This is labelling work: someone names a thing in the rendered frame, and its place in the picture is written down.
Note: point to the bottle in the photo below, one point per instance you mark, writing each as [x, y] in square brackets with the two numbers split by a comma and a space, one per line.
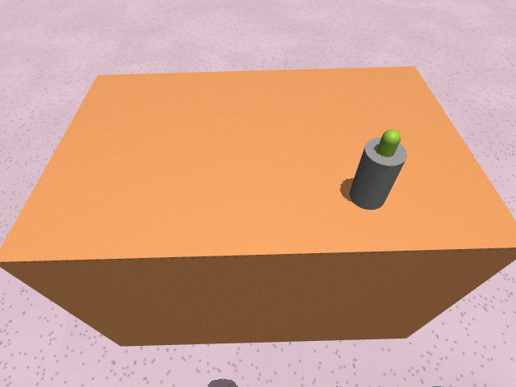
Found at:
[379, 166]

